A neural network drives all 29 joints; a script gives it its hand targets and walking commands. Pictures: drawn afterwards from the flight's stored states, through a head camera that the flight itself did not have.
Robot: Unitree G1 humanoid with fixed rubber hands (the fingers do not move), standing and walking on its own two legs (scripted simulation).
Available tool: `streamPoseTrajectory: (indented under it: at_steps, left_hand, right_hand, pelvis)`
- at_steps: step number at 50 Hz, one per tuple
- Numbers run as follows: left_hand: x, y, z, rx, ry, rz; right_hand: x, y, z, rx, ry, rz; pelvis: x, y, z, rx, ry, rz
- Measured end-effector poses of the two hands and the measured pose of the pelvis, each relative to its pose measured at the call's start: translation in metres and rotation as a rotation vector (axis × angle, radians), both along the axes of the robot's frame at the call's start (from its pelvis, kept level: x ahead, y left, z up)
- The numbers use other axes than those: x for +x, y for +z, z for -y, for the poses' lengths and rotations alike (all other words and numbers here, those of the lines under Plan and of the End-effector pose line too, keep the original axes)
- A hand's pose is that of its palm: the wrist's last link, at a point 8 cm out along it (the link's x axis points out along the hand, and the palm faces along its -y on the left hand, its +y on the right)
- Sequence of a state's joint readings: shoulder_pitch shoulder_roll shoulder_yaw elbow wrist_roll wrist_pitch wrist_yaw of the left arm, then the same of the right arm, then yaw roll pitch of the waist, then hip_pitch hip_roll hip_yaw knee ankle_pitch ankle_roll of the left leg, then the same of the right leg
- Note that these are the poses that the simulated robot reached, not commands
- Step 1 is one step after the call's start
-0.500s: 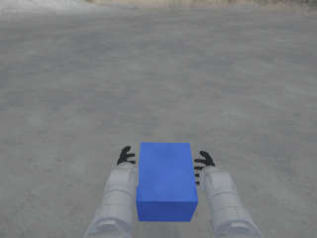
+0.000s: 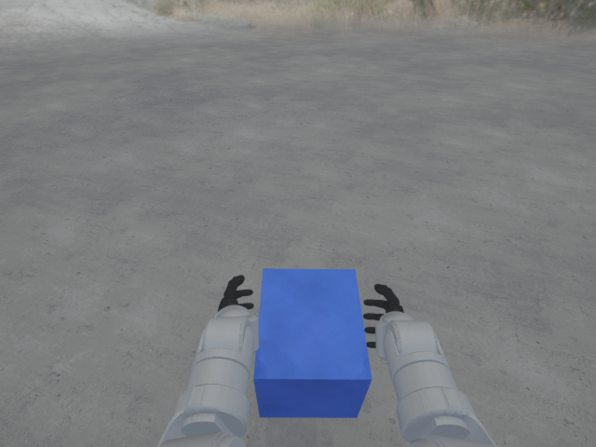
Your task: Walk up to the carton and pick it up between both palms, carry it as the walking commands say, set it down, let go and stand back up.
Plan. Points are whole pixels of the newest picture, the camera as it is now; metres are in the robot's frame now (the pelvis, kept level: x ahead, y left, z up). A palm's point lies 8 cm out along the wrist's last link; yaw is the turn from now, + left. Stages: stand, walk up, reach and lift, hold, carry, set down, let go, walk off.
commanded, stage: hold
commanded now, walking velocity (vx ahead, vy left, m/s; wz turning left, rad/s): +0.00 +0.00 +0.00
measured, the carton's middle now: (308, 341) +0.33 +0.01 -0.04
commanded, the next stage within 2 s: carry in 1.14 s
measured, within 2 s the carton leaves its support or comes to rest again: neither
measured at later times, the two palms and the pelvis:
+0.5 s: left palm (232, 320) +0.31 +0.12 +0.05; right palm (395, 327) +0.30 -0.12 +0.04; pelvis +0.01 +0.00 +0.00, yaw -1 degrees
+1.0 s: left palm (227, 325) +0.30 +0.13 +0.05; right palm (394, 331) +0.29 -0.12 +0.04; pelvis +0.00 +0.00 +0.00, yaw -1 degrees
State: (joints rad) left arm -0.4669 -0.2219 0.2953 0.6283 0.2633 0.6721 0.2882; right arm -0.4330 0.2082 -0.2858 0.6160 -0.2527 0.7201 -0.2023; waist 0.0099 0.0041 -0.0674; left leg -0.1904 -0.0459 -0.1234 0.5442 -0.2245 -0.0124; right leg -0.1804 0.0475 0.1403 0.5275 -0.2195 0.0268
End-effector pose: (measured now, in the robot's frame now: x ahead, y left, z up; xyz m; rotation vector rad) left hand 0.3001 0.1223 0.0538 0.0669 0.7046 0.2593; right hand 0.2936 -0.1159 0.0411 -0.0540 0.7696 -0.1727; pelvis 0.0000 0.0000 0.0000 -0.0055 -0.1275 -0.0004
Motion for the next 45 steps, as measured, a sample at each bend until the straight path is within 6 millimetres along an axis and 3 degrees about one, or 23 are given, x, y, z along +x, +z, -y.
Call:
streamPoseTrajectory:
  at_steps: [31,45]
  left_hand:
    - [0.007,-0.002,-0.001,0.003,-0.042,-0.003]
    - [-0.002,-0.003,-0.007,0.000,-0.036,-0.005]
  right_hand:
    - [0.003,-0.001,0.005,0.009,0.053,-0.002]
    - [-0.003,0.000,-0.001,0.002,0.072,-0.004]
  pelvis:
    - [0.012,0.003,0.000,0.002,-0.010,-0.006]
    - [0.006,0.003,-0.003,0.002,-0.010,0.005]
